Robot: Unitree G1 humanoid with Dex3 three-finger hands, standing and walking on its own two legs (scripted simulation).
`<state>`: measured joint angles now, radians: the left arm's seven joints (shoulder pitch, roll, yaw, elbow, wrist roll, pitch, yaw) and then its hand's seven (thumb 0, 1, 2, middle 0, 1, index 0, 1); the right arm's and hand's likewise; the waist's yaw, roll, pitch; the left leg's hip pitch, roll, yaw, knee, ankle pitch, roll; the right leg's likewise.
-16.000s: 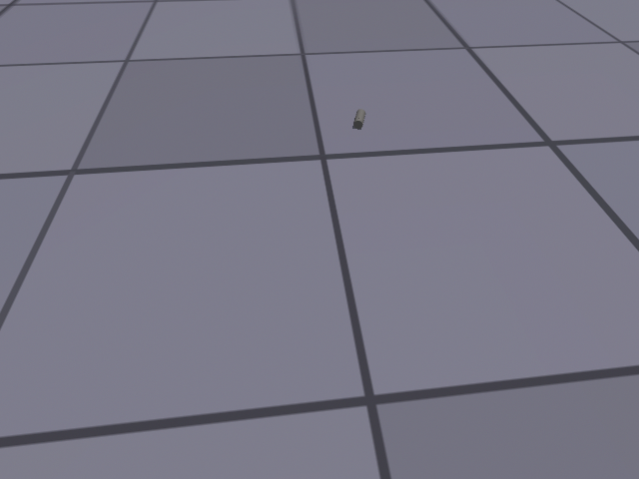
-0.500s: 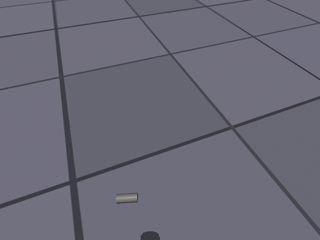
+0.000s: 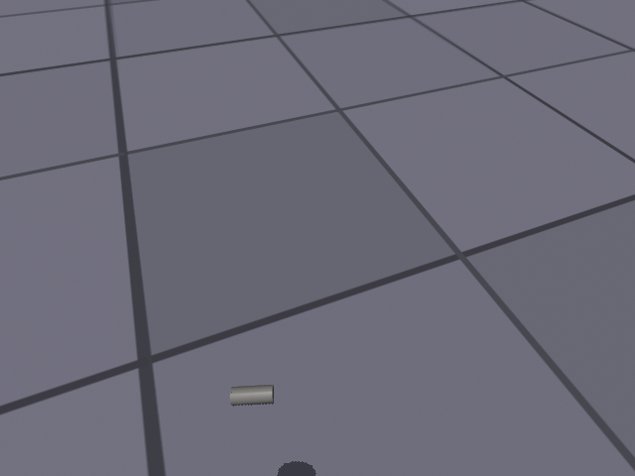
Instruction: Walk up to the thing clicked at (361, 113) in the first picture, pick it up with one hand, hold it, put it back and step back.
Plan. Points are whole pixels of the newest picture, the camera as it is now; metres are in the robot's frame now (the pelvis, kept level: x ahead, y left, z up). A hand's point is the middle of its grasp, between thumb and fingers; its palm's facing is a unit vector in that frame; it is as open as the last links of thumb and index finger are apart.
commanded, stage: stand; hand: left
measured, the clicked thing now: (252, 394) +0.51 +0.21 -0.76
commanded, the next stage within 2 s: walk up in 0.52 s
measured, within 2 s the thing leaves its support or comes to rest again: neither
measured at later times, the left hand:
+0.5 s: hand out of the picture +0.07 +0.26 -0.16, palm faces -0.04 -0.94 -0.35, open 7.4 cm
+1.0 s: hand out of the picture +0.13 +0.21 -0.16, palm faces -0.05 -0.93 -0.37, open 7.4 cm
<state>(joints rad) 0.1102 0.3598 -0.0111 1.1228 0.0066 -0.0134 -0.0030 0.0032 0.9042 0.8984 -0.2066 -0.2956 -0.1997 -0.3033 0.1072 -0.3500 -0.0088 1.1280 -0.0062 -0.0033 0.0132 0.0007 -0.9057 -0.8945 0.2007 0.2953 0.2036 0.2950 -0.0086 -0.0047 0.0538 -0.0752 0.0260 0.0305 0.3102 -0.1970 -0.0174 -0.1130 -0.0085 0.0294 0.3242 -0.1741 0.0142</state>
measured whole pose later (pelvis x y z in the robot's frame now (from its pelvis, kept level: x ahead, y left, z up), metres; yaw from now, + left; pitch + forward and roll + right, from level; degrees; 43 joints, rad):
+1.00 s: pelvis +0.06 -0.04 -0.01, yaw -2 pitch -3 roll -1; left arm 0.22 0.34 0.03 0.95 0.02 -0.04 0.00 0.00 0.90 0.90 -0.21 -0.30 -0.20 -0.30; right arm 0.23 -0.40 -0.05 0.97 -0.01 0.03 0.01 0.00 -0.91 -0.89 0.20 0.29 0.20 0.29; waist 0.01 0.05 0.12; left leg -0.32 0.01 -0.07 0.81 -0.48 0.00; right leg -0.18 0.01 -0.03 0.48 -0.25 -0.02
